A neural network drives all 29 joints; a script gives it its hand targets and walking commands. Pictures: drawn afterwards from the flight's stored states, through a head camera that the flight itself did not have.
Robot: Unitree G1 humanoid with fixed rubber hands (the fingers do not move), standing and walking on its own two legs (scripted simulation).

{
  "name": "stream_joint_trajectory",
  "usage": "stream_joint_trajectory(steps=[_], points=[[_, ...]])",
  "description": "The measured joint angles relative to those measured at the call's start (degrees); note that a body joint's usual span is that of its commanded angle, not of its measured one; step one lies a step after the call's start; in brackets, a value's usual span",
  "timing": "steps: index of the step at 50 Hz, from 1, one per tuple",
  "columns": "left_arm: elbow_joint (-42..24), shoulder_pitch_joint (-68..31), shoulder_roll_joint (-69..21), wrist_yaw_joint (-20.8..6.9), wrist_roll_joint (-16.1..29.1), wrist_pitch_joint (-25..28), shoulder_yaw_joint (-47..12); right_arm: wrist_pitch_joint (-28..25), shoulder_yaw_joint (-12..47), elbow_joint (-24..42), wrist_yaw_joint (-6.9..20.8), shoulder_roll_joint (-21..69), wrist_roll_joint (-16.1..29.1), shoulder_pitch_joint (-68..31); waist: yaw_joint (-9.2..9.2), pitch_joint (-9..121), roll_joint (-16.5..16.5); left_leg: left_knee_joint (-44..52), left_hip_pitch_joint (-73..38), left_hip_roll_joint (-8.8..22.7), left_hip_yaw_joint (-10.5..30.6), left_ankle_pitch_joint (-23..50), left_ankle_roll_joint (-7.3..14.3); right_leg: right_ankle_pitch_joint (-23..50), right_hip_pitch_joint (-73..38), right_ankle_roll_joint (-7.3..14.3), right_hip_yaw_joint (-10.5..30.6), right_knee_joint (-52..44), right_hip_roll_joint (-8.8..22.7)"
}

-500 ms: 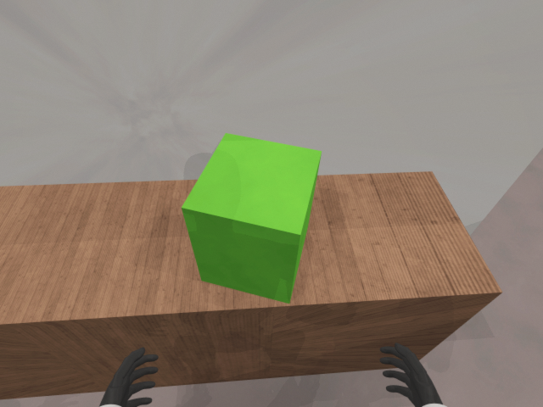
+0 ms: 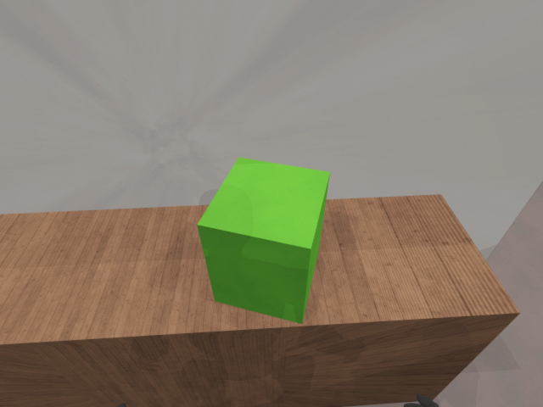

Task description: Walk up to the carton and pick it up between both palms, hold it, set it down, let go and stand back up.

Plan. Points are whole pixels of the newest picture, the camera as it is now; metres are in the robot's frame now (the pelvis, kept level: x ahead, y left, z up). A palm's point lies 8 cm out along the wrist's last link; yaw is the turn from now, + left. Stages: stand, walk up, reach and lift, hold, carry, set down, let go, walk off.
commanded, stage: stand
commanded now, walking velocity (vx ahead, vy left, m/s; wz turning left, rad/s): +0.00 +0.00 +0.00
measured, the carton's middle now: (270, 239) +0.48 +0.01 -0.06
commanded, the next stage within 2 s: none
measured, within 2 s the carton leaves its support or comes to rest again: neither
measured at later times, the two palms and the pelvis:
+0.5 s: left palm out of the picture -0.03 +0.26 -0.12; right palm out of the picture -0.02 -0.24 -0.14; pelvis -0.05 +0.01 +0.00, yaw +0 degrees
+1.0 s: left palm out of the picture -0.04 +0.25 -0.12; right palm out of the picture -0.05 -0.25 -0.14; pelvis -0.05 +0.00 -0.01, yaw -1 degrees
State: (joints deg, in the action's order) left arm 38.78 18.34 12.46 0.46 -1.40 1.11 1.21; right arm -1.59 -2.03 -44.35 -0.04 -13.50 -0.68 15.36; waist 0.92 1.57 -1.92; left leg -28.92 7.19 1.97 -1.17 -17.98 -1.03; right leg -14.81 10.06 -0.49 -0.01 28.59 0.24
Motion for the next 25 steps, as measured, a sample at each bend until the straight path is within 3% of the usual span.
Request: stream_joint_trajectory(steps=[25], points=[[6.81, 5.74, -0.18, 0.43, 0.36, -0.25, -1.64, 1.66, 2.08, -5.21, 0.31, -0.38, 0.1, 5.3, -0.71, -2.83, 0.76, -0.31, 4.43, -2.15, -0.93, 4.37, 1.23, 3.95, 5.09, -1.16, 1.22, 1.52, 2.03]])
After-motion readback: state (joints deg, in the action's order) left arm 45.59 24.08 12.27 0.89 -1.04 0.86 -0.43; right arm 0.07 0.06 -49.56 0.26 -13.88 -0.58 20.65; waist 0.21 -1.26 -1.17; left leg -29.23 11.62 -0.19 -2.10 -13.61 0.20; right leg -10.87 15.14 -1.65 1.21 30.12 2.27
